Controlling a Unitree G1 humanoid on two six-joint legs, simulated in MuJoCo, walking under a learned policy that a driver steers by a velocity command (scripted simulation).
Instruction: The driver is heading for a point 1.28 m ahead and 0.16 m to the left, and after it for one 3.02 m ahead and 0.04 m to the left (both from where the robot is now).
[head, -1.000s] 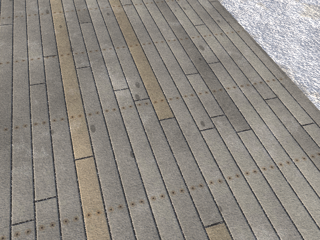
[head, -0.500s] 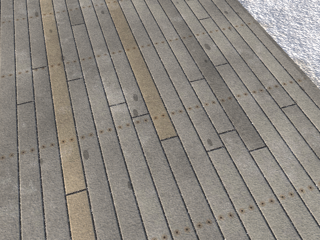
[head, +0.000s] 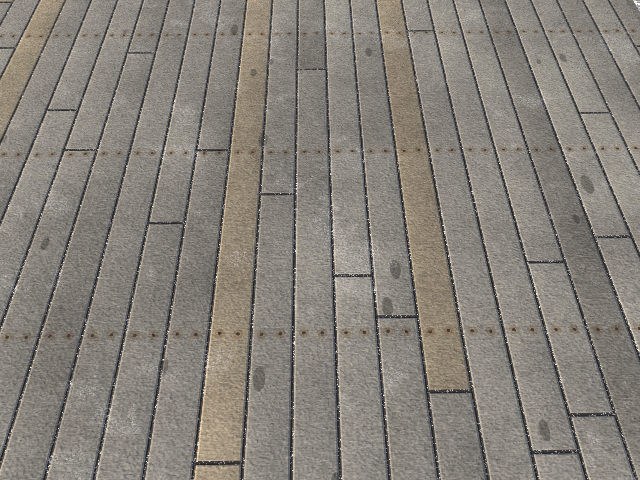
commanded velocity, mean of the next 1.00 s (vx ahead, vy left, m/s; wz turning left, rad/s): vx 0.50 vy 0.00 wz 0.41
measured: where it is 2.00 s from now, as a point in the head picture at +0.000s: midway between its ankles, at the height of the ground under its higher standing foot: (279, 378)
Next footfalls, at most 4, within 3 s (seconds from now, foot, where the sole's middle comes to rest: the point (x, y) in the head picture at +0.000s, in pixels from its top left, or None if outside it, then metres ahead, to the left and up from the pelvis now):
0.42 right None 0.43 -0.10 -0.76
0.92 left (246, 419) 0.57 0.19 -0.76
1.36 right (304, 356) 0.72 0.08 -0.76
1.76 left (221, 390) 0.64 0.25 -0.76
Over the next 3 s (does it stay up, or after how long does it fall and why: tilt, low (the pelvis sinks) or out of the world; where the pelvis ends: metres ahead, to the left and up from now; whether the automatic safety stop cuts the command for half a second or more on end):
stays up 0.76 0.08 0.02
